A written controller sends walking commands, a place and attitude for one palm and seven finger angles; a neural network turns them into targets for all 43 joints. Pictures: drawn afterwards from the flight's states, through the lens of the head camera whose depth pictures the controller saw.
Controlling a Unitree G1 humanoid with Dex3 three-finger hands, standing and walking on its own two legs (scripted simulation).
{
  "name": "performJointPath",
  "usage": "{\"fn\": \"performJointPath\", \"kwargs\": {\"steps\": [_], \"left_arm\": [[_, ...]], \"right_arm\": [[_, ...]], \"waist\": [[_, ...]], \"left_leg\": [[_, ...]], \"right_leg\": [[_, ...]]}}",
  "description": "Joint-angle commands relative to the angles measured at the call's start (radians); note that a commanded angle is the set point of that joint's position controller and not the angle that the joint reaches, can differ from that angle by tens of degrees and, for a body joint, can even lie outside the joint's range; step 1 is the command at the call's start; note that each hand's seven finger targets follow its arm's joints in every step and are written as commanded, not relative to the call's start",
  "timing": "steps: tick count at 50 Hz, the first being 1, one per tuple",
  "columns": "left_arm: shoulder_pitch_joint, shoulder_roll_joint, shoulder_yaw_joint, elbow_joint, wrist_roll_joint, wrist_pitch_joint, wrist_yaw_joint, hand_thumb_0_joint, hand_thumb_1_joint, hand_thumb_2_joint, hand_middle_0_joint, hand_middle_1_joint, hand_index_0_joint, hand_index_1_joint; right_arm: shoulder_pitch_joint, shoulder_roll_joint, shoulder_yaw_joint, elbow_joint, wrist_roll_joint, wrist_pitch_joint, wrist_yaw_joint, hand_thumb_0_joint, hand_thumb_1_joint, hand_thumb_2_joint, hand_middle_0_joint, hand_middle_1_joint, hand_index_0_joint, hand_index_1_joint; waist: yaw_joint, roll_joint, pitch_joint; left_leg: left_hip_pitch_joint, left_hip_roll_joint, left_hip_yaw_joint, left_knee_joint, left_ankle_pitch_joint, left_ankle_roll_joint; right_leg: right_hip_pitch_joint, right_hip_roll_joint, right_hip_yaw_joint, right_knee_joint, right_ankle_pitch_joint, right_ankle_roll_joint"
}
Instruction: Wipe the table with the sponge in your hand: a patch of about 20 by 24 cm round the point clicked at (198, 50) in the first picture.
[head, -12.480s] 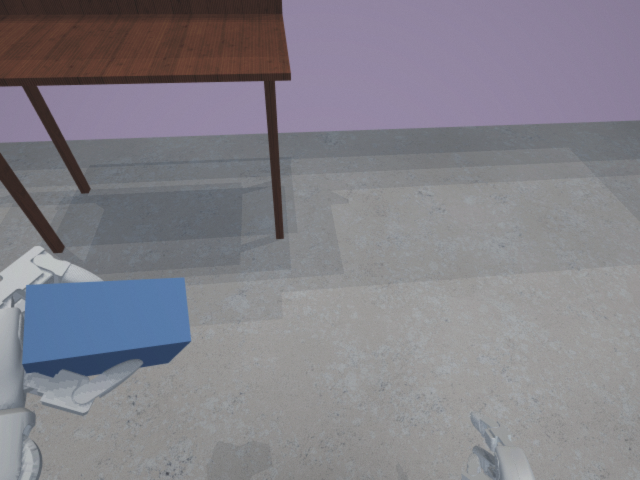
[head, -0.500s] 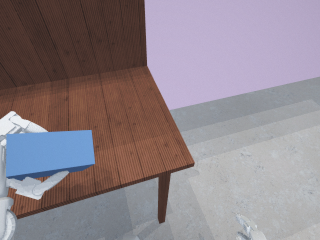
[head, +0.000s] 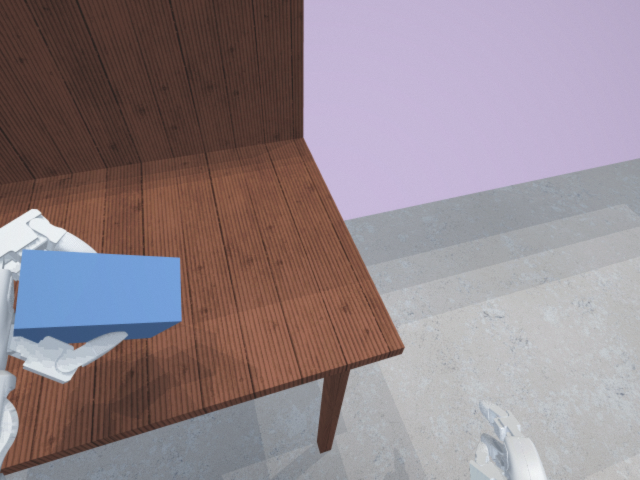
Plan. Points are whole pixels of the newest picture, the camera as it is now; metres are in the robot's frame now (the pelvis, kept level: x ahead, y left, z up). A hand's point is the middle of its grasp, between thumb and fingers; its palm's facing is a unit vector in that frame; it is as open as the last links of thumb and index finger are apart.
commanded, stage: come to a stop and stand still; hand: left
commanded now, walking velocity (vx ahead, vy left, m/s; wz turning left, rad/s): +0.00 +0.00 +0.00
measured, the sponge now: (121, 301) +0.24 +0.23 +0.14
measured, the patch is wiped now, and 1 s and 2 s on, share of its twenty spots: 0.00 0.00 0.00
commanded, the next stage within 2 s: look again from close up in 0.80 s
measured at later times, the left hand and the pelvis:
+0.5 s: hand (25, 291) +0.23 +0.32 +0.16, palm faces +0.41 -0.85 -0.34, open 10.1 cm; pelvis +0.01 +0.06 +0.00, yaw +0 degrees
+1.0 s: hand (26, 302) +0.22 +0.31 +0.15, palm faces +0.38 -0.85 -0.36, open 10.1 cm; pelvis +0.00 +0.06 +0.00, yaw +0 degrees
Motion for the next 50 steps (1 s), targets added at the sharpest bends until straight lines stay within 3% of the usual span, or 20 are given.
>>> {"fn": "performJointPath", "kwargs": {"steps": [1,2,4,7,9,11,13,16,22,25,26,27,31,32,33,39,42,46,47,50], "left_arm": [[-0.123,-0.031,-0.033,-0.003,-0.06,-0.097,-0.014,0.0,0.1,1.3,-1.2,-1.6,-1.2,-1.6],[-0.137,0.039,0.002,-0.157,-0.054,-0.108,0.001,0.0,0.1,1.3,-1.2,-1.6,-1.2,-1.6],[-0.054,0.065,0.005,-0.284,-0.051,-0.116,0.02,0.0,0.1,1.3,-1.2,-1.6,-1.2,-1.6],[0.069,0.125,0.092,-0.301,-0.055,-0.11,0.042,0.0,0.1,1.3,-1.2,-1.6,-1.2,-1.6],[0.057,0.168,0.153,-0.299,-0.063,-0.116,0.044,0.0,0.1,1.3,-1.2,-1.6,-1.2,-1.6],[0.035,0.209,0.204,-0.304,-0.065,-0.125,0.051,0.0,0.1,1.3,-1.2,-1.6,-1.2,-1.6],[-0.001,0.164,0.165,-0.304,-0.064,-0.135,0.045,0.0,0.1,1.3,-1.2,-1.6,-1.2,-1.6],[-0.022,0.141,0.143,-0.298,-0.057,-0.137,0.042,0.0,0.1,1.3,-1.2,-1.6,-1.2,-1.6],[-0.019,0.053,0.035,-0.28,-0.038,-0.117,0.036,0.0,0.1,1.3,-1.2,-1.6,-1.2,-1.6],[-0.047,0.087,0.062,-0.318,-0.033,-0.115,0.039,0.0,0.1,1.3,-1.2,-1.6,-1.2,-1.6],[-0.039,0.113,0.094,-0.308,-0.033,-0.108,0.046,0.0,0.1,1.3,-1.2,-1.6,-1.2,-1.6],[-0.035,0.076,0.062,-0.297,-0.036,-0.111,0.04,0.0,0.1,1.3,-1.2,-1.6,-1.2,-1.6],[-0.03,0.123,0.115,-0.33,-0.041,-0.112,0.044,0.0,0.1,1.3,-1.2,-1.6,-1.2,-1.6],[-0.021,0.09,0.085,-0.32,-0.045,-0.116,0.037,0.0,0.1,1.3,-1.2,-1.6,-1.2,-1.6],[-0.019,0.102,0.094,-0.34,-0.046,-0.117,0.037,0.0,0.1,1.3,-1.2,-1.6,-1.2,-1.6],[0.003,0.089,0.081,-0.311,-0.047,-0.11,0.036,0.0,0.1,1.3,-1.2,-1.6,-1.2,-1.6],[-0.002,0.058,0.051,-0.272,-0.046,-0.105,0.036,0.0,0.1,1.3,-1.2,-1.6,-1.2,-1.6],[-0.024,0.101,0.087,-0.296,-0.04,-0.108,0.046,0.0,0.1,1.3,-1.2,-1.6,-1.2,-1.6],[-0.017,0.078,0.067,-0.283,-0.043,-0.111,0.043,0.0,0.1,1.3,-1.2,-1.6,-1.2,-1.6],[-0.024,0.093,0.074,-0.31,-0.04,-0.116,0.045,0.0,0.1,1.3,-1.2,-1.6,-1.2,-1.6]], "right_arm": [[-0.077,-0.103,-0.059,-0.154,0.034,-0.084,0.03,0.0,-0.9,-0.9,0.2,0.3,0.2,0.3],[-0.064,-0.133,-0.069,-0.169,0.029,-0.084,0.045,0.0,-0.9,-0.9,0.2,0.3,0.2,0.3],[-0.098,-0.124,-0.061,-0.183,0.02,-0.087,0.058,0.0,-0.9,-0.9,0.2,0.3,0.2,0.3],[-0.115,-0.123,-0.052,-0.188,0.013,-0.082,0.046,0.0,-0.9,-0.9,0.2,0.3,0.2,0.3],[-0.116,-0.121,-0.047,-0.192,0.01,-0.078,0.029,0.0,-0.9,-0.9,0.2,0.3,0.2,0.3],[-0.13,-0.123,-0.043,-0.186,0.01,-0.073,0.013,0.0,-0.9,-0.9,0.2,0.3,0.2,0.3],[-0.109,-0.115,-0.039,-0.191,0.013,-0.077,0.007,0.0,-0.9,-0.9,0.2,0.3,0.2,0.3],[-0.111,-0.106,-0.033,-0.178,0.016,-0.1,0.008,0.0,-0.9,-0.9,0.2,0.3,0.2,0.3],[-0.081,-0.117,-0.032,-0.148,0.005,-0.114,0.028,0.0,-0.9,-0.9,0.2,0.3,0.2,0.3],[-0.083,-0.117,-0.037,-0.152,0.005,-0.103,0.032,0.0,-0.9,-0.9,0.2,0.3,0.2,0.3],[-0.112,-0.112,-0.031,-0.152,0.008,-0.1,0.03,0.0,-0.9,-0.9,0.2,0.3,0.2,0.3],[-0.094,-0.11,-0.027,-0.15,0.001,-0.09,0.031,0.0,-0.9,-0.9,0.2,0.3,0.2,0.3],[-0.111,-0.104,-0.028,-0.166,0.007,-0.08,0.029,0.0,-0.9,-0.9,0.2,0.3,0.2,0.3],[-0.098,-0.105,-0.025,-0.167,0.001,-0.073,0.03,0.0,-0.9,-0.9,0.2,0.3,0.2,0.3],[-0.096,-0.105,-0.03,-0.176,0.004,-0.073,0.03,0.0,-0.9,-0.9,0.2,0.3,0.2,0.3],[-0.093,-0.114,-0.033,-0.179,0.006,-0.065,0.03,0.0,-0.9,-0.9,0.2,0.3,0.2,0.3],[-0.098,-0.116,-0.029,-0.173,0.007,-0.062,0.026,0.0,-0.9,-0.9,0.2,0.3,0.2,0.3],[-0.112,-0.117,-0.035,-0.175,0.013,-0.067,0.018,0.0,-0.9,-0.9,0.2,0.3,0.2,0.3],[-0.105,-0.117,-0.032,-0.174,0.008,-0.064,0.018,0.0,-0.9,-0.9,0.2,0.3,0.2,0.3],[-0.103,-0.121,-0.038,-0.175,0.011,-0.072,0.017,0.0,-0.9,-0.9,0.2,0.3,0.2,0.3]], "waist": [[-0.018,0.142,-0.184],[-0.021,0.144,-0.211],[-0.008,0.039,-0.212],[-0.018,-0.047,-0.177],[-0.026,-0.051,-0.122],[-0.034,0.027,-0.093],[-0.037,0.101,-0.092],[-0.034,0.126,-0.123],[-0.041,0.057,-0.158],[-0.041,0.067,-0.173],[-0.038,0.093,-0.169],[-0.042,0.096,-0.159],[-0.038,0.133,-0.156],[-0.041,0.124,-0.151],[-0.041,0.135,-0.157],[-0.043,0.095,-0.159],[-0.046,0.082,-0.122],[-0.046,0.062,-0.13],[-0.045,0.057,-0.127],[-0.045,0.077,-0.132]], "left_leg": [[0.153,-0.004,0.01,-0.035,0.2,0.022],[0.15,0.013,-0.006,-0.046,0.239,0.026],[0.122,0.021,-0.041,-0.061,0.206,0.032],[0.071,0.023,-0.073,-0.098,0.035,0.033],[0.039,0.016,-0.083,-0.115,-0.045,0.029],[0.03,0.029,-0.105,-0.151,-0.089,0.032],[-0.001,0.052,-0.129,-0.191,-0.112,0.041],[0.016,0.068,-0.12,-0.193,-0.05,0.042],[0.102,0.061,-0.095,-0.135,0.191,0.017],[0.125,0.062,-0.102,-0.118,0.31,-0.006],[0.135,0.062,-0.09,-0.125,0.302,-0.013],[0.11,0.062,-0.102,-0.135,0.298,-0.012],[0.112,0.066,-0.097,-0.145,0.284,-0.025],[0.096,0.069,-0.106,-0.156,0.282,-0.025],[0.108,0.075,-0.107,-0.151,0.297,-0.028],[0.102,0.072,-0.098,-0.148,0.262,-0.029],[0.055,0.06,-0.101,-0.184,0.122,-0.024],[0.046,0.044,-0.096,-0.179,0.039,-0.007],[0.037,0.039,-0.098,-0.177,0.026,0.002],[0.048,0.038,-0.103,-0.174,0.026,0.003]], "right_leg": [[0.046,-0.176,0.214,-0.021,0.404,0.04],[0.075,-0.155,0.187,-0.009,0.333,0.054],[0.078,-0.136,0.159,-0.019,0.196,0.053],[0.041,-0.126,0.141,-0.055,0.014,0.027],[0.0,-0.122,0.154,-0.092,-0.068,0.021],[-0.019,-0.11,0.14,-0.084,-0.091,0.019],[0.025,-0.095,0.105,-0.031,-0.047,0.021],[0.071,-0.093,0.079,0.011,0.04,0.026],[0.067,-0.097,0.069,-0.007,0.165,0.031],[0.08,-0.098,0.065,0.001,0.201,0.029],[0.067,-0.093,0.062,0.008,0.18,0.032],[0.072,-0.089,0.048,0.005,0.162,0.03],[0.075,-0.084,0.049,0.016,0.141,0.029],[0.077,-0.078,0.037,0.017,0.129,0.029],[0.081,-0.082,0.04,0.018,0.131,0.028],[0.089,-0.089,0.045,-0.008,0.145,0.03],[0.084,-0.083,0.047,-0.024,0.11,0.033],[0.099,-0.09,0.068,-0.044,0.116,0.032],[0.1,-0.093,0.068,-0.055,0.114,0.031],[0.096,-0.098,0.077,-0.049,0.112,0.027]]}}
